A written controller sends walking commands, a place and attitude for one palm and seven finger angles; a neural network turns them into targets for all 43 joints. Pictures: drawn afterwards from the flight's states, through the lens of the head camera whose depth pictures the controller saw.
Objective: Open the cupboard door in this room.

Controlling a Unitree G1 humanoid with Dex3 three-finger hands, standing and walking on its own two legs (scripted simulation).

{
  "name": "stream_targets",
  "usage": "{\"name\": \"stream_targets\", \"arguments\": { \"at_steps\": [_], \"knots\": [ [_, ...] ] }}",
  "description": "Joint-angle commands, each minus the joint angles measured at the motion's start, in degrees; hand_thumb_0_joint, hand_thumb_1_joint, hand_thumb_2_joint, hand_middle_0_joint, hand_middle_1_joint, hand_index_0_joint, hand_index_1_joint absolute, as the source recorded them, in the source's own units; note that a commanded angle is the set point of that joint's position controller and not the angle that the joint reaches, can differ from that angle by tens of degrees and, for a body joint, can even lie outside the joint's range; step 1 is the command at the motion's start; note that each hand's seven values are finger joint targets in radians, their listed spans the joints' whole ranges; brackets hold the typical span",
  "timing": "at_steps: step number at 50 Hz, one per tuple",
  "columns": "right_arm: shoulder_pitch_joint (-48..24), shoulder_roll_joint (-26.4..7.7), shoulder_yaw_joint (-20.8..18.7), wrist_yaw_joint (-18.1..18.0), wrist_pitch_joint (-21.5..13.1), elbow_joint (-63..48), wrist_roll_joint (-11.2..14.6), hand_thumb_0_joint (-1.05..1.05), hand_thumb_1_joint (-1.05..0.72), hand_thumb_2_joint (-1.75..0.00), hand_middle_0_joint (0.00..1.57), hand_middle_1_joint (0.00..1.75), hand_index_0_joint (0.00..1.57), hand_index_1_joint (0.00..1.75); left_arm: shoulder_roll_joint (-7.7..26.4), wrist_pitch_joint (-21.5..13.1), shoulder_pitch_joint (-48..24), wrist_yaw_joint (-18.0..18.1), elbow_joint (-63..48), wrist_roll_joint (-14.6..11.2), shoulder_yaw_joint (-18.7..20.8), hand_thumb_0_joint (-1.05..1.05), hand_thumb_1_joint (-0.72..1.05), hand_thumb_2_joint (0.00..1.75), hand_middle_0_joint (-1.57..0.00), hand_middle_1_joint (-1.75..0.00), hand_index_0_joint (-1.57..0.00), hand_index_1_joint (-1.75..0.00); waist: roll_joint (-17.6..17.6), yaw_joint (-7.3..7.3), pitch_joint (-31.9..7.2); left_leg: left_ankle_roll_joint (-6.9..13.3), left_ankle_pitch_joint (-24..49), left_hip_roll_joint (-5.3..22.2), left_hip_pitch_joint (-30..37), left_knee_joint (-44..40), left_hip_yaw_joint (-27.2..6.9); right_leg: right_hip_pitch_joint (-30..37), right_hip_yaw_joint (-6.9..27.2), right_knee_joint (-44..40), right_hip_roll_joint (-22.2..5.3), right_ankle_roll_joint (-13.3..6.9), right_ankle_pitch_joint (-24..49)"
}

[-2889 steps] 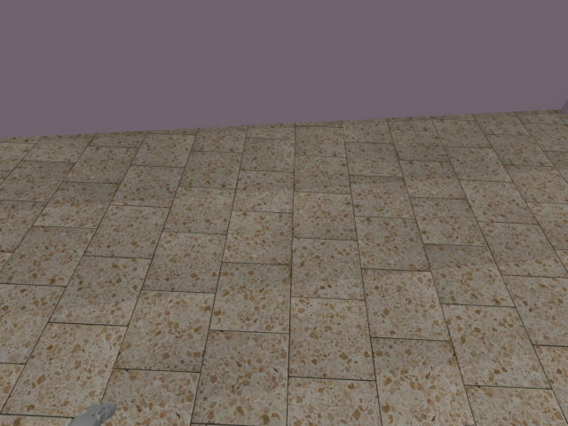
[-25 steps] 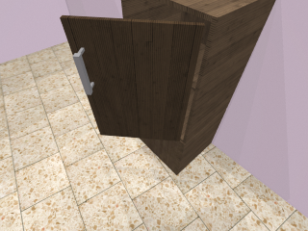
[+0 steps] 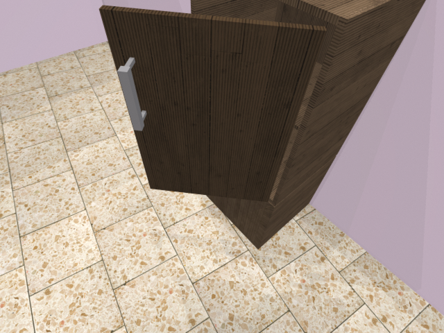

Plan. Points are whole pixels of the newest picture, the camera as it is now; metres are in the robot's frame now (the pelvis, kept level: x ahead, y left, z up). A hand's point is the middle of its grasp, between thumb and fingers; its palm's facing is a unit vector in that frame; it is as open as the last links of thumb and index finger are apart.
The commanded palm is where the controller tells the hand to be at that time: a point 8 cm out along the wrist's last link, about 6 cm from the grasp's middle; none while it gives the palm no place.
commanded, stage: shuffle to correct the standing spot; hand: left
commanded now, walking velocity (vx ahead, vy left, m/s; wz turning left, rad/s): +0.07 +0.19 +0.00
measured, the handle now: (135, 95) +0.56 +0.25 +0.09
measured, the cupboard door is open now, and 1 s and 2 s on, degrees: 43 43 43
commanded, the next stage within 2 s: come to a stop and stand still in 0.04 s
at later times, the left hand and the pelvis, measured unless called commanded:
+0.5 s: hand out of the picture +0.04 +0.22 -0.19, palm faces +0.06 -0.98 -0.19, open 7.3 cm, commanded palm none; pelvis +0.03 +0.04 +0.00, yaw +0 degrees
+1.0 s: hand out of the picture +0.04 +0.23 -0.17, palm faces +0.03 -0.98 -0.19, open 7.4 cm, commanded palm none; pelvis +0.03 +0.05 +0.01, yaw +0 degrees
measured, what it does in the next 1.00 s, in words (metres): steps on the spot: right foot, then left foot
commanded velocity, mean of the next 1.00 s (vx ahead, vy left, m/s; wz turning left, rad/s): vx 0.00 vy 0.02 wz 0.00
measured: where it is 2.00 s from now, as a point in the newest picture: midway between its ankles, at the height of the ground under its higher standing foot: outside the picture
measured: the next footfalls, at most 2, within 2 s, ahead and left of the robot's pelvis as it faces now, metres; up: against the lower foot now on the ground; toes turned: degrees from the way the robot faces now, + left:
right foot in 0.18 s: +0.03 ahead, -0.09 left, +0.00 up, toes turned -1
left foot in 0.44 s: +0.09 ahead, +0.17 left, +0.00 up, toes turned +3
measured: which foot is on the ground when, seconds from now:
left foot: down 0.00-0.20, up 0.22-0.42, down 0.44-1.00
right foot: up 0.00-0.16, down 0.18-1.00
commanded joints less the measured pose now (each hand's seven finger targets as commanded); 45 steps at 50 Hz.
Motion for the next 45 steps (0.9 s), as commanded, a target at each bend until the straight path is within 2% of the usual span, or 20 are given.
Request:
{"name": "stream_targets", "arguments": {
  "at_steps": [1, 4, 7, 8, 9, 10, 11, 14, 19, 20, 21, 22, 23, 24, 25, 26, 28, 30, 31, 45],
  "knots": [
    [4.47, -8.1, -1.44, -0.68, -0.57, -2.67, -0.31, 0.0, -0.9, -0.9, 0.2, 0.3, 0.2, 0.3, 2.94, -1.28, -2.05, 0.12, -5.34, -0.21, 0.79, 0.0, 0.9, 0.9, -0.2, -0.3, -0.2, -0.3, 10.74, -1.12, -0.46, 8.63, 39.47, 16.32, 6.46, -9.03, -14.69, -9.52, -1.93, 9.57, 0.21, -0.9, -6.29],
    [3.65, -8.72, -1.71, -0.65, -0.51, -3.59, -0.42, 0.0, -0.9, -0.9, 0.2, 0.3, 0.2, 0.3, 1.82, -1.33, -1.22, 0.04, -5.37, -0.34, 0.85, 0.0, 0.9, 0.9, -0.2, -0.3, -0.2, -0.3, 8.77, -0.47, -1.81, 7.83, 40.96, 14.68, 4.15, -7.86, -12.24, -4.45, -3.09, 4.97, 0.3, -0.88, -0.76],
    [2.28, -8.97, -1.93, -0.58, -0.67, -4.31, 0.17, 0.0, -0.9, -0.9, 0.2, 0.3, 0.2, 0.3, 2.39, -2.33, 4.12, 0.32, -4.24, -0.3, 1.21, 0.0, 0.9, 0.9, -0.2, -0.3, -0.2, -0.3, 4.44, 2.48, -4.19, 4.53, 37.02, 12.42, 0.69, -2.39, -9.85, 6.57, -2.51, -10.5, -1.31, -1.41, 11.42],
    [2.12, -7.75, -1.84, -0.33, -0.99, -4.74, 0.71, 0.0, -0.9, -0.9, 0.2, 0.3, 0.2, 0.3, 4.84, -3.01, 7.72, 0.64, -3.38, -0.02, 1.58, 0.0, 0.9, 0.9, -0.2, -0.3, -0.2, -0.3, -2.06, 3.59, -6.95, 1.56, 28.21, 9.08, -5.27, 4.08, -6.25, 15.63, 4.59, -14.27, -7.37, -3.19, 21.3],
    [0.88, -5.4, -1.72, -0.07, -1.18, -6.08, 0.94, 0.0, -0.9, -0.9, 0.2, 0.3, 0.2, 0.3, 9.12, -3.39, 10.58, 0.99, -2.53, 0.25, 2.4, 0.0, 0.9, 0.9, -0.2, -0.3, -0.2, -0.3, -14.31, 3.89, -7.02, -2.35, 5.93, 2.23, -16.66, 13.28, -1.51, 21.91, 20.42, -16.89, -19.84, -8.91, 39.19],
    [-0.76, -5.94, -1.98, -0.24, -0.61, -6.36, 0.4, 0.0, -0.9, -0.9, 0.2, 0.3, 0.2, 0.3, 9.51, -3.75, 11.18, 0.87, -2.18, -0.28, 1.96, 0.0, 0.9, 0.9, -0.2, -0.3, -0.2, -0.3, -10.59, 3.55, -4.83, -4.17, -14.06, 1.72, -19.47, 21.42, -3.69, 19.23, 22.0, -17.62, -25.55, -14.84, 51.33],
    [-0.78, -5.11, -1.99, -0.38, -0.04, -5.96, 0.34, 0.0, -0.9, -0.9, 0.2, 0.3, 0.2, 0.3, 8.09, -3.92, 8.98, 1.31, -2.61, -0.17, 2.06, 0.0, 0.9, 0.9, -0.2, -0.3, -0.2, -0.3, -9.33, 2.5, -3.58, -4.27, -13.84, 4.02, -19.78, 24.71, -6.38, 17.0, 18.28, -17.0, -23.74, -15.88, 52.23],
    [-1.06, -3.04, -1.85, 0.66, 0.43, -4.37, 0.53, 0.0, -0.9, -0.9, 0.2, 0.3, 0.2, 0.3, 6.35, -3.58, 2.23, 0.76, -5.08, 0.27, 1.31, 0.0, 0.9, 0.9, -0.2, -0.3, -0.2, -0.3, -9.46, -0.23, 0.12, -4.85, -8.12, 4.84, -15.91, 22.53, -4.07, 7.73, 6.91, -18.02, -15.42, -10.91, 43.29],
    [2.04, -1.16, -1.35, 1.04, -0.45, -1.92, 0.41, 0.0, -0.9, -0.9, 0.2, 0.3, 0.2, 0.3, 7.78, -3.03, 1.24, 0.12, -4.93, -0.35, 1.8, 0.0, 0.9, 0.9, -0.2, -0.3, -0.2, -0.3, -5.18, -1.91, -2.33, -5.68, 9.51, 2.57, 0.53, -0.32, 1.45, 0.91, 1.27, -13.05, -8.13, -4.79, 27.91],
    [3.09, -2.67, -1.55, 0.86, -0.89, -1.47, 0.33, 0.0, -0.9, -0.9, 0.2, 0.3, 0.2, 0.3, 7.0, -2.76, 1.68, 0.0, -4.72, -0.56, 1.55, 0.0, 0.9, 0.9, -0.2, -0.3, -0.2, -0.3, -2.07, -2.12, -3.56, -5.4, 14.4, 3.95, 4.39, -3.67, 0.16, -0.24, 0.47, -9.88, -6.5, -3.06, 23.97],
    [4.11, -5.16, -2.04, 0.62, -1.39, -1.18, 0.21, 0.0, -0.9, -0.9, 0.2, 0.3, 0.2, 0.3, 5.27, -2.45, 2.51, -0.17, -5.16, -0.54, 1.17, 0.0, 0.9, 0.9, -0.2, -0.3, -0.2, -0.3, 5.33, -1.94, -5.05, -3.91, 24.58, 8.6, 6.37, -3.38, -4.27, -0.89, -1.27, -6.38, -3.66, -0.75, 16.81],
    [3.42, -7.98, -2.2, 0.26, -1.52, -1.77, -0.06, 0.0, -0.9, -0.9, 0.2, 0.3, 0.2, 0.3, 3.41, -2.02, 3.52, -0.03, -5.16, -0.92, 1.0, 0.0, 0.9, 0.9, -0.2, -0.3, -0.2, -0.3, 12.68, -1.02, -5.42, -0.11, 32.61, 15.4, 3.96, -5.91, -11.87, -0.94, -2.93, -5.04, -0.84, 1.06, 5.77],
    [1.65, -9.35, -2.28, 0.04, -1.06, -2.3, -0.27, 0.0, -0.9, -0.9, 0.2, 0.3, 0.2, 0.3, 2.51, -1.71, 3.55, 0.11, -5.02, -0.76, 0.65, 0.0, 0.9, 0.9, -0.2, -0.3, -0.2, -0.3, 13.92, -0.8, -3.47, 2.41, 29.37, 18.0, -1.79, -8.41, -13.69, 1.37, -2.89, -3.83, 0.2, 1.19, -1.55],
    [-0.72, -8.79, -2.14, -0.14, -0.93, -2.56, -0.3, 0.0, -0.9, -0.9, 0.2, 0.3, 0.2, 0.3, 1.89, -1.65, 3.47, 0.05, -4.72, -0.61, 0.48, 0.0, 0.9, 0.9, -0.2, -0.3, -0.2, -0.3, 12.39, -0.18, -0.63, 2.58, 23.2, 17.1, -5.6, -9.89, -13.47, 2.34, -2.57, -4.66, 0.36, 0.98, -1.25],
    [-2.65, -8.42, -1.95, -0.34, -1.1, -2.64, -0.1, 0.0, -0.9, -0.9, 0.2, 0.3, 0.2, 0.3, 1.59, -1.54, 3.72, -0.16, -3.56, -0.59, 0.3, 0.0, 0.9, 0.9, -0.2, -0.3, -0.2, -0.3, 15.1, 0.25, 0.36, 2.01, 19.19, 15.49, -6.73, -10.96, -13.1, 3.16, -2.51, -6.5, -0.33, 0.82, 1.86],
    [-3.55, -7.15, -1.61, -0.52, -1.11, -2.74, 0.05, 0.0, -0.9, -0.9, 0.2, 0.3, 0.2, 0.3, 2.15, -1.65, 4.15, -0.37, -2.91, -0.45, 0.16, 0.0, 0.9, 0.9, -0.2, -0.3, -0.2, -0.3, 13.68, 0.7, 2.75, 1.23, 19.17, 13.76, -7.95, -10.31, -11.63, 3.76, -1.66, -9.35, -0.36, 0.57, 5.84],
    [-3.86, -6.31, -1.14, -0.52, -1.36, -2.51, 0.4, 0.0, -0.9, -0.9, 0.2, 0.3, 0.2, 0.3, 3.13, -2.35, 6.34, -0.47, -1.28, -0.62, -0.16, 0.0, 0.9, 0.9, -0.2, -0.3, -0.2, -0.3, 9.02, 0.82, -0.68, -0.88, 18.35, 10.62, -4.08, -7.16, -8.09, 5.1, 1.05, -14.49, -1.83, 0.26, 12.96],
    [-2.5, -5.76, -1.32, -0.41, -1.29, -1.95, 0.45, 0.0, -0.9, -0.9, 0.2, 0.3, 0.2, 0.3, 3.99, -2.6, 4.81, -0.48, -0.74, -0.62, -0.17, 0.0, 0.9, 0.9, -0.2, -0.3, -0.2, -0.3, 4.51, -0.55, -2.16, -2.49, 17.14, 9.02, -1.14, -5.73, -6.14, 4.53, 1.95, -15.89, -3.22, 0.08, 16.8],
    [-1.89, -5.45, -1.31, -0.43, -1.22, -1.7, 0.5, 0.0, -0.9, -0.9, 0.2, 0.3, 0.2, 0.3, 4.1, -2.64, 4.23, -0.49, -0.87, -0.54, -0.26, 0.0, 0.9, 0.9, -0.2, -0.3, -0.2, -0.3, 2.2, -0.89, -1.44, -2.59, 18.09, 9.15, -0.52, -6.0, -5.86, 4.33, 1.42, -16.02, -3.18, 0.2, 18.28],
    [-0.94, -6.05, -0.69, -0.36, -1.79, 1.39, 0.43, 0.0, -0.9, -0.9, 0.2, 0.3, 0.2, 0.3, 3.77, -2.7, 4.63, -0.23, 1.12, -0.63, -0.59, 0.0, 0.9, 0.9, -0.2, -0.3, -0.2, -0.3, 3.39, -0.54, -1.8, -2.62, 19.38, 9.3, 0.6, -8.72, -6.16, 6.15, 0.41, -17.55, -3.44, 0.6, 16.16]
  ]
}}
